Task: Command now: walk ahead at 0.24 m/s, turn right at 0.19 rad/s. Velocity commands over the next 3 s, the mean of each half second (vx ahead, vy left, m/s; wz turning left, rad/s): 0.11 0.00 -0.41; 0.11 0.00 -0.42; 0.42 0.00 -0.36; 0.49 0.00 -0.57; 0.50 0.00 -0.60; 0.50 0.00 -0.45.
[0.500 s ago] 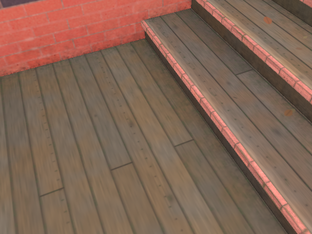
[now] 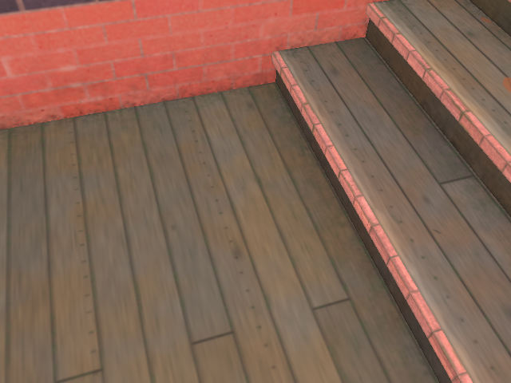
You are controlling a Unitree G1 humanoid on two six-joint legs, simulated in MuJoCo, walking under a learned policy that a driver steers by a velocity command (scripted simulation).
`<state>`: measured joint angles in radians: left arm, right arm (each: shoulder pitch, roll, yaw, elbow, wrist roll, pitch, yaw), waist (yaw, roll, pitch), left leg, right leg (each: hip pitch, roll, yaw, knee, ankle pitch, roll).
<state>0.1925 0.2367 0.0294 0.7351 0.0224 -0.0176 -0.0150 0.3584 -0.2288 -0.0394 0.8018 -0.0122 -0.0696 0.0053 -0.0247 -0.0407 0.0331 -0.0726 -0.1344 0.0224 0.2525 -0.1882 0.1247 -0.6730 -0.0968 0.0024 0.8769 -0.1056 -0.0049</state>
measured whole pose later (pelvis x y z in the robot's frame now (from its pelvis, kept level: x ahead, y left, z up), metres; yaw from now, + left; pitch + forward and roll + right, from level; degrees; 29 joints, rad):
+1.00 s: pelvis +0.18 +0.01 +0.01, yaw -28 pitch +1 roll -1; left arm 0.25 0.30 0.08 0.78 0.04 0.03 -0.04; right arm 0.36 -0.24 -0.04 0.78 -0.02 -0.04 -0.01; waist -0.03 -0.04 -0.03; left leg -0.12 -0.01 -0.01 0.31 -0.21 0.05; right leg -0.43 0.06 0.10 0.89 -0.30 0.02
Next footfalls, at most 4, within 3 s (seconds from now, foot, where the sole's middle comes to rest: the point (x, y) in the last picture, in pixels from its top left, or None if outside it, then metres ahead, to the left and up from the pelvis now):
0.18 right None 0.21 -0.10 -0.78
0.72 left None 0.23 0.09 -0.78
1.18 right None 0.22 -0.15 -0.78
1.62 left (326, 346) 0.58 -0.20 -0.78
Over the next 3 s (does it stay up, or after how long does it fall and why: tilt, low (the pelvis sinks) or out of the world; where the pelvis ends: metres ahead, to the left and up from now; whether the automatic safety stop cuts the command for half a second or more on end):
stays up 0.67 -0.89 0.27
